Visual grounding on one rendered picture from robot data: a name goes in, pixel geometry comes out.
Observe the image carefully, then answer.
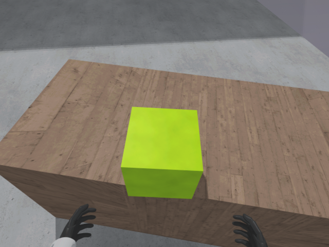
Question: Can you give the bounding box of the carton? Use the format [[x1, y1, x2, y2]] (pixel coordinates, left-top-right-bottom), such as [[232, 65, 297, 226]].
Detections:
[[121, 107, 203, 199]]

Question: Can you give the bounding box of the robot right hand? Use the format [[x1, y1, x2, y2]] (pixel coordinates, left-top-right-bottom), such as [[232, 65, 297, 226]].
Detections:
[[232, 214, 268, 247]]

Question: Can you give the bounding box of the pedestal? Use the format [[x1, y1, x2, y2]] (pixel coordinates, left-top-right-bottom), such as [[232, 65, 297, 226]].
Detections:
[[0, 59, 329, 247]]

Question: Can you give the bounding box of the robot left hand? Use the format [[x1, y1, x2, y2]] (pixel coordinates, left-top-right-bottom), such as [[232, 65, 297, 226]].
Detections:
[[60, 204, 96, 242]]

